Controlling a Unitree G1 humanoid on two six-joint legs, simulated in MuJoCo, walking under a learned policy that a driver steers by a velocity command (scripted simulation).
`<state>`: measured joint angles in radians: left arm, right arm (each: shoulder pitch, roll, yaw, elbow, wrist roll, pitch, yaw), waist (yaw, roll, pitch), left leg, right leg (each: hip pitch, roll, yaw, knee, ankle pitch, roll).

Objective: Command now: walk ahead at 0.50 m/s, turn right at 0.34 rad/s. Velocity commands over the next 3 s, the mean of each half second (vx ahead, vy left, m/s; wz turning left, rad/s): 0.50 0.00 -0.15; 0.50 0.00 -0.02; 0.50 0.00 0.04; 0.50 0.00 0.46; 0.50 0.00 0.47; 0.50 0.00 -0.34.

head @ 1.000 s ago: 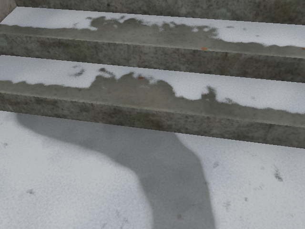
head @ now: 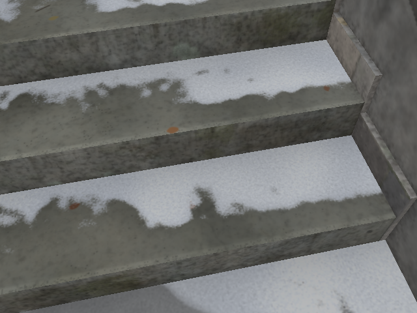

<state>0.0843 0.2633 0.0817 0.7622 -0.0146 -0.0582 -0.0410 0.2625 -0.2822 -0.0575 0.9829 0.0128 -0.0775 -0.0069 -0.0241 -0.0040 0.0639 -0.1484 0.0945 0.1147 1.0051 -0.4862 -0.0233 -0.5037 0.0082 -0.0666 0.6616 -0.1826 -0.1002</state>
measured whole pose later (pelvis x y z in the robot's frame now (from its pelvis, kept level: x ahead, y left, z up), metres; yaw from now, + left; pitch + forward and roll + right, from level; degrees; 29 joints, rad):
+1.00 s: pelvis +0.56 +0.02 +0.08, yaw -2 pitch +4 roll -3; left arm -0.05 0.14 -0.10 0.59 0.04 -0.08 -0.05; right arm 0.52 -0.17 0.01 1.10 -0.02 -0.03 -0.03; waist -0.01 0.00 -0.02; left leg -0.14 0.00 -0.08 0.69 -0.05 0.11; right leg -0.80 0.02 -0.19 1.14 -0.42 -0.13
